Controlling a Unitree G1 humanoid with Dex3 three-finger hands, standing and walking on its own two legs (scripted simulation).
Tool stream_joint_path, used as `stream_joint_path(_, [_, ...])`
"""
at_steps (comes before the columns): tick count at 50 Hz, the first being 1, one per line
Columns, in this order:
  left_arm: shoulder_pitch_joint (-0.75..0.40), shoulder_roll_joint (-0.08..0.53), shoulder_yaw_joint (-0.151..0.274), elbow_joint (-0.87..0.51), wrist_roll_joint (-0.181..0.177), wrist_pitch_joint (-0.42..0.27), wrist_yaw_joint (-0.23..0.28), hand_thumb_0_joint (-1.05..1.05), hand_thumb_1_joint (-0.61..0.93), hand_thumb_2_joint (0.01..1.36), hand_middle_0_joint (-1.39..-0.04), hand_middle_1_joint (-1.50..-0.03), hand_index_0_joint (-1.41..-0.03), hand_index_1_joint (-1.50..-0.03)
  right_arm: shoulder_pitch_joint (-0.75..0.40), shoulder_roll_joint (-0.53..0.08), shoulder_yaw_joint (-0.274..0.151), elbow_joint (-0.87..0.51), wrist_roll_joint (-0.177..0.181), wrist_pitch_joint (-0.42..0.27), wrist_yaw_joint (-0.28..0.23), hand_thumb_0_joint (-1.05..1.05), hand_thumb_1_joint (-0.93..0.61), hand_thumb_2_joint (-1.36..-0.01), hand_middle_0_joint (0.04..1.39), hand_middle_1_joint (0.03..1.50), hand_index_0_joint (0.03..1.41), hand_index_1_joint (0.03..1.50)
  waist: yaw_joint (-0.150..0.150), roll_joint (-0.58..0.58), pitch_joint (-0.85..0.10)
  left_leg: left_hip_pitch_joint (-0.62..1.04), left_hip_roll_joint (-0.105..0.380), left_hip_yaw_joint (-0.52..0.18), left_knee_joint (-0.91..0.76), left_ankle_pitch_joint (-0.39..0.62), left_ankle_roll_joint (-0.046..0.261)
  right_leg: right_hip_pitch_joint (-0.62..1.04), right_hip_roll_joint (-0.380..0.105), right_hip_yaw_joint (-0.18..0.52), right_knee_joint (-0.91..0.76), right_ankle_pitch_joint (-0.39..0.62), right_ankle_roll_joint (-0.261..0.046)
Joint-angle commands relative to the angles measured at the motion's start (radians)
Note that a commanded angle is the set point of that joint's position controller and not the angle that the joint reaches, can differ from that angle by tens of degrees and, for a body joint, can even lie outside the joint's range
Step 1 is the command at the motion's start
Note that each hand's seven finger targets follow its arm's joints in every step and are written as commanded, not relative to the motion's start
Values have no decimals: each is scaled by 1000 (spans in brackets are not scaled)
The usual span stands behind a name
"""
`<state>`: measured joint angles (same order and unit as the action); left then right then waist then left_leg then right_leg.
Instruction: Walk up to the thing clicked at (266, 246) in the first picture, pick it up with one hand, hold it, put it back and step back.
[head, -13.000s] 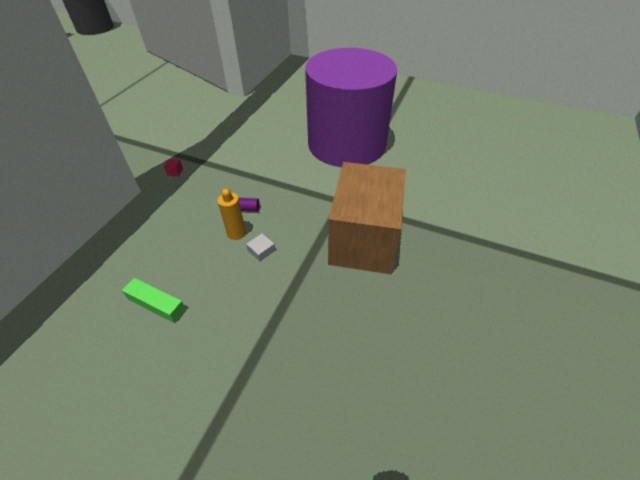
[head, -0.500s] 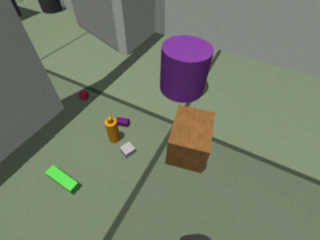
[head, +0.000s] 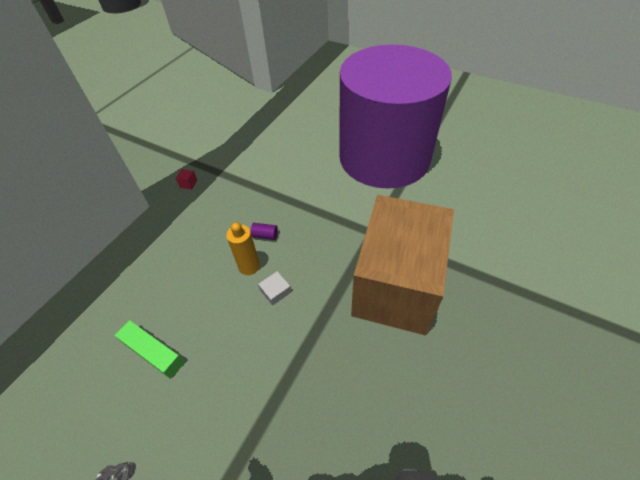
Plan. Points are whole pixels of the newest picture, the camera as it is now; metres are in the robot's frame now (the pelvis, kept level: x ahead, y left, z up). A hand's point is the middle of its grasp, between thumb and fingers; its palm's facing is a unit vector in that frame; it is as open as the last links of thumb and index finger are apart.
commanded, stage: walk up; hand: left
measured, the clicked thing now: (274, 288) +0.78 +0.23 -0.74
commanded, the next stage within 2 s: stand in 0.42 s
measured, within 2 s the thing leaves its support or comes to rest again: neither
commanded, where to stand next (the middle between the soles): +0.38 -0.01 m, yaw -1 degrees
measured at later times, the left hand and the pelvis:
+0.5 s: hand out of the picture +0.09 +0.25 -0.14, palm faces +0.01 -0.94 -0.33, open 7.4 cm; pelvis +0.01 +0.00 +0.02, yaw +1 degrees
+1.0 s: hand out of the picture +0.09 +0.23 -0.13, palm faces -0.02 -0.94 -0.35, open 7.4 cm; pelvis +0.01 -0.02 +0.02, yaw +1 degrees
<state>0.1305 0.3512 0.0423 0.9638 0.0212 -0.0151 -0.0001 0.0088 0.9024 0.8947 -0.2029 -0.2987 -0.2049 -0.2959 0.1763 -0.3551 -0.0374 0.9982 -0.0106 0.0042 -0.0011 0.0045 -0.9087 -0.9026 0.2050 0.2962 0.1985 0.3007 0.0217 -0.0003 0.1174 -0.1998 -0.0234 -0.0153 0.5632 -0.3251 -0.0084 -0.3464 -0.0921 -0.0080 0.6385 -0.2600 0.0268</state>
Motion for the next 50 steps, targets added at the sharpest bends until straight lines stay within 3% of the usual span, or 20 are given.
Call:
stream_joint_path(1, [-26,206,53,-41,-19,-10,14,0,900,900,-200,-300,-200,-300,-87,-280,-63,-56,-4,-41,-13,0,-900,-900,200,300,200,300,20,29,-152,-88,232,-216,-142,300,132,184,34,10,-97,5,-35])
stream_joint_path(3, [-34,219,54,-33,-16,-22,11,0,900,900,-200,-300,-200,-300,-80,-219,-42,-42,3,-43,-11,0,-900,-900,200,300,200,300,15,15,-180,-51,140,-101,-100,367,64,241,-19,45,-133,234,-60])
stream_joint_path(5, [-41,221,51,-30,-23,-23,10,0,900,900,-200,-300,-200,-300,-40,-204,-33,-23,2,-42,-17,0,-900,-900,200,300,200,300,-2,46,-187,-53,122,-89,-108,366,42,247,-38,51,-115,299,-84])
stream_joint_path(11, [-85,206,34,9,-24,-9,3,0,900,900,-200,-300,-200,-300,-103,-212,-29,0,-6,-39,-11,0,-900,-900,200,300,200,300,7,93,-101,-98,154,-143,-225,202,52,224,-7,19,-172,125,-57])
stream_joint_path(16, [-85,208,32,39,-21,-13,-2,0,900,900,-200,-300,-200,-300,-122,-206,-26,16,-5,-41,-9,0,-900,-900,200,300,200,300,7,74,-114,-76,143,-129,-249,150,38,254,-17,32,-223,140,-51])
stream_joint_path(20, [-84,212,34,53,-16,-19,-2,0,900,900,-200,-300,-200,-300,-127,-203,-25,18,-2,-41,-7,0,-900,-900,200,300,200,300,-1,40,-156,-18,133,-99,-218,247,34,269,-31,34,-241,230,-48])
stream_joint_path(21, [-83,202,9,74,-14,-20,-2,0,900,900,-200,-300,-200,-300,-116,-199,-20,23,4,-43,-5,0,-900,-900,200,300,200,300,-21,46,-155,19,138,-101,-246,258,23,262,-45,57,-259,267,-45])
stream_joint_path(25, [-89,202,4,87,-16,-26,2,0,900,900,-200,-300,-200,-300,-128,-213,-24,38,5,-41,-5,0,-900,-900,200,300,200,300,-20,27,-176,76,139,-88,-238,325,20,267,-50,55,-281,328,-43])
stream_joint_path(36, [-78,218,-4,128,-12,-33,6,0,900,900,-200,-300,-200,-300,-130,-202,-15,60,5,-29,1,0,-900,-900,200,300,200,300,-23,-29,-168,104,143,-74,-268,257,18,250,-54,58,-325,288,-39])
stream_joint_path(40, [-83,224,-1,131,-14,-28,5,0,900,900,-200,-300,-200,-300,-116,-203,-10,72,3,-25,4,0,-900,-900,200,300,200,300,-16,-23,-126,65,136,-72,-288,146,17,228,-51,73,-358,124,-39])
stream_joint_path(45, [-77,223,1,133,-14,-29,2,0,900,900,-200,-300,-200,-300,-116,-204,-7,74,0,-32,2,0,-900,-900,200,300,200,300,-6,7,-143,42,148,-79,-296,212,13,286,-53,65,-324,231,-44])
stream_joint_path(50, [-88,229,3,128,-14,-26,2,0,900,900,-200,-300,-200,-300,-90,-204,-5,81,1,-30,0,0,-900,-900,200,300,200,300,-16,-3,-139,45,143,-73,-293,182,11,262,-51,70,-339,197,-43])
